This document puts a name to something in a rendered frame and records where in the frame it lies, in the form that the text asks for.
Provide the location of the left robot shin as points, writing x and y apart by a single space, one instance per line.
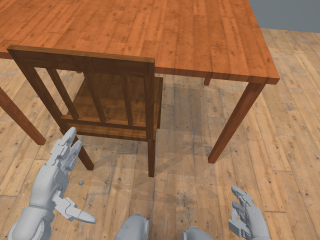
137 214

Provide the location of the left robot thigh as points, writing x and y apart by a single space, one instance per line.
134 228

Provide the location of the table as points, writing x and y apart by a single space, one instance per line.
211 39

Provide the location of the robot left forearm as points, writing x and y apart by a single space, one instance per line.
33 224

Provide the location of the chair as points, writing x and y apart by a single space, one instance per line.
119 98

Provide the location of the left robot hand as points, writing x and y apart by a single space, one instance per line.
53 174

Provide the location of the right robot hand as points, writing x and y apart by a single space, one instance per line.
252 223

